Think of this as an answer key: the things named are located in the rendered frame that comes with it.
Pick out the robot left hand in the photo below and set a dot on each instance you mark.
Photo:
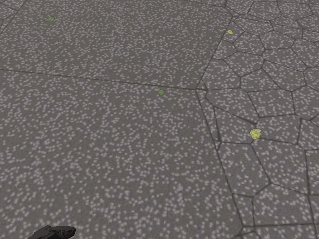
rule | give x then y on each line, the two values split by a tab
57	232

